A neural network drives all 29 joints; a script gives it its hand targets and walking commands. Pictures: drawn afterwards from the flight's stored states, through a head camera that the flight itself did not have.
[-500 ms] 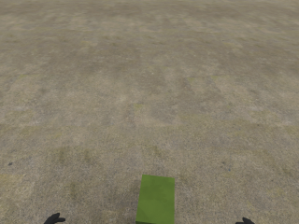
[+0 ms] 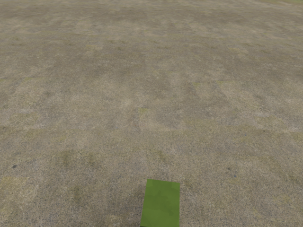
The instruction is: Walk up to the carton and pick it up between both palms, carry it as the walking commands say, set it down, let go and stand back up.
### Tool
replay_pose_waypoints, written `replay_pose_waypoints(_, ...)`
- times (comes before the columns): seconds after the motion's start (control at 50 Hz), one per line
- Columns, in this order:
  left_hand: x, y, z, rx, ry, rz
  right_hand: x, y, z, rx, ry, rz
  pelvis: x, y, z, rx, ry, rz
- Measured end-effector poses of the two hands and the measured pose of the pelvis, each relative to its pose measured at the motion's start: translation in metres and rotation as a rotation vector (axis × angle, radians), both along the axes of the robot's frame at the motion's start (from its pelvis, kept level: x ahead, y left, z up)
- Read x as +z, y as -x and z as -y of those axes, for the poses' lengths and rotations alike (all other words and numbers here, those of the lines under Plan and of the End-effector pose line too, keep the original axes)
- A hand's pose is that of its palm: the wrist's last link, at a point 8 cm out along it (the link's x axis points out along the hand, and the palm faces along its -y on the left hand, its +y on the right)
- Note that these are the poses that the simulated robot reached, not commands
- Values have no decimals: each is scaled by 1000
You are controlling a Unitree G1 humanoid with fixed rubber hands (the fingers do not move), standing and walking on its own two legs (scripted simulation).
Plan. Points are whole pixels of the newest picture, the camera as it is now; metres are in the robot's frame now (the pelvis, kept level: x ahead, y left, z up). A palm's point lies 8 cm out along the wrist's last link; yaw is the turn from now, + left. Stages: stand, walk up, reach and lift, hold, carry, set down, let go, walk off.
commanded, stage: stand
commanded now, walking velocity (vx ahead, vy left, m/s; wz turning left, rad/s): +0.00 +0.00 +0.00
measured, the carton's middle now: (160, 210) +0.43 -0.06 -0.66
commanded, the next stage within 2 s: none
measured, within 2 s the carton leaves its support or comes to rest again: neither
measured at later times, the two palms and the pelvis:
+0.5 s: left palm out of the picture +0.04 +0.30 -0.10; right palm out of the picture +0.05 -0.31 -0.11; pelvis -0.02 +0.00 +0.00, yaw +1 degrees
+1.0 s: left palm out of the picture +0.03 +0.30 -0.10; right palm out of the picture +0.05 -0.31 -0.11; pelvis -0.03 +0.00 +0.00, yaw +1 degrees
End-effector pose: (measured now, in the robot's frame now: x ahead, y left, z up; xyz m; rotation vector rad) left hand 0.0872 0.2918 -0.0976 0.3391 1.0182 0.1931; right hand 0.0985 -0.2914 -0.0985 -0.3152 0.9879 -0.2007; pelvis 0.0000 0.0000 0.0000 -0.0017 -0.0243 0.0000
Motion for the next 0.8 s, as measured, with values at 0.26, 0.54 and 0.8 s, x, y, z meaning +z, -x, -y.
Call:
replay_pose_waypoints(0.26,-3,27,-7,24,-11,-58,-5,25,8,-13,11,-65,1,12,0,7,0,18)
replay_pose_waypoints(0.54,-6,49,-9,41,-13,-104,-8,48,16,-23,14,-119,3,23,4,11,-1,30)
replay_pose_waypoints(0.8,-7,56,-9,52,-10,-124,-9,54,19,-25,17,-144,3,28,5,16,-1,34)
